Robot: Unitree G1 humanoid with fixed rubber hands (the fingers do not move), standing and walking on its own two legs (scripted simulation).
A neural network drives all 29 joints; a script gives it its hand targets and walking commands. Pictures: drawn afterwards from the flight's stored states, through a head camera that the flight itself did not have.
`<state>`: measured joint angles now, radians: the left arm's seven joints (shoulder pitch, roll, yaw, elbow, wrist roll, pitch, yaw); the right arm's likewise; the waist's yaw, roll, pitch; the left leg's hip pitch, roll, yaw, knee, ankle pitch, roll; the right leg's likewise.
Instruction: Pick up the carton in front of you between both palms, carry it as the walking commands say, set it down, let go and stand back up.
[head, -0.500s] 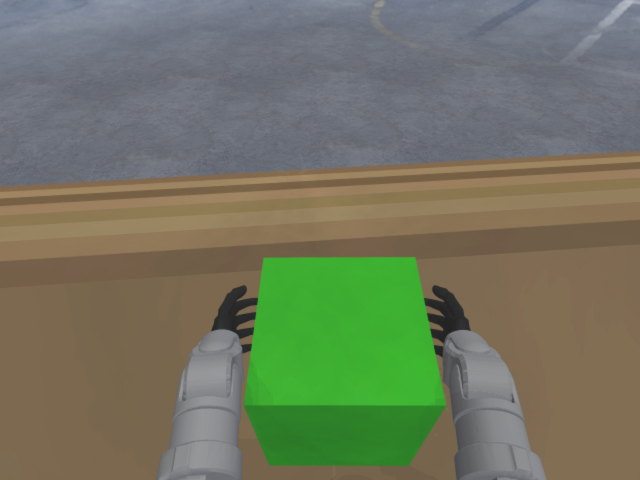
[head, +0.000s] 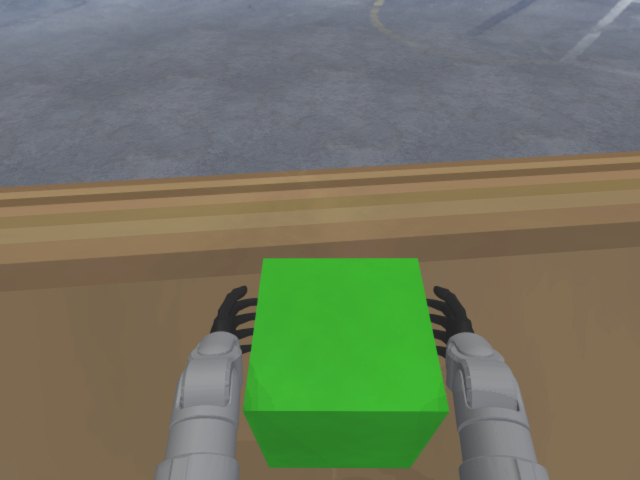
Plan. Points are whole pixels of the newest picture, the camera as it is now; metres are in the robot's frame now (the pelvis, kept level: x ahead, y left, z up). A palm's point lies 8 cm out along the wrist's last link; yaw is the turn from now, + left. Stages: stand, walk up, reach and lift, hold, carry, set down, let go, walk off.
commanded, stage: reach and lift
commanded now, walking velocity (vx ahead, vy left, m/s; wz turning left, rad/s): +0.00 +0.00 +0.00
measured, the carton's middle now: (339, 368) +0.30 +0.00 -0.05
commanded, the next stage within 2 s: hold in 0.30 s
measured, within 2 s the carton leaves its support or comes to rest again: neither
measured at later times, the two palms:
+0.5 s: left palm (222, 342) +0.28 +0.15 +0.05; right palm (466, 343) +0.28 -0.15 +0.05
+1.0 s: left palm (221, 342) +0.28 +0.15 +0.05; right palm (465, 344) +0.28 -0.15 +0.05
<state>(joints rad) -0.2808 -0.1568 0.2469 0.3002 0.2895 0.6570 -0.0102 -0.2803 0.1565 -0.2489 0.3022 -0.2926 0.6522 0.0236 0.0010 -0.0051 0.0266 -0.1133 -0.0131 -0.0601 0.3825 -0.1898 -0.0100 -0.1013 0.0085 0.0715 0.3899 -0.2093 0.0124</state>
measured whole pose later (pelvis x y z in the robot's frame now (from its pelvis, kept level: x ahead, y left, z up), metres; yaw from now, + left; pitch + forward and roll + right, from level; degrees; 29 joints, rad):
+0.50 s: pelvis +0.00 +0.00 +0.00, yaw +0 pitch -7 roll +0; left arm -0.23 -0.14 0.19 0.18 0.26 0.76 0.00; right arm -0.23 0.14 -0.19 0.18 -0.26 0.75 0.01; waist 0.00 0.00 0.03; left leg -0.04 -0.01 -0.07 0.34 -0.17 -0.01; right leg -0.03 0.01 0.07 0.34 -0.19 0.01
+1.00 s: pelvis -0.01 +0.00 +0.00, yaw +0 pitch -8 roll +0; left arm -0.28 -0.16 0.23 0.22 0.28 0.76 -0.01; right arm -0.28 0.16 -0.23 0.22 -0.28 0.75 0.02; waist 0.00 0.00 0.05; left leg -0.05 -0.01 -0.06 0.37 -0.18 -0.01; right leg -0.04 0.01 0.07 0.37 -0.20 0.01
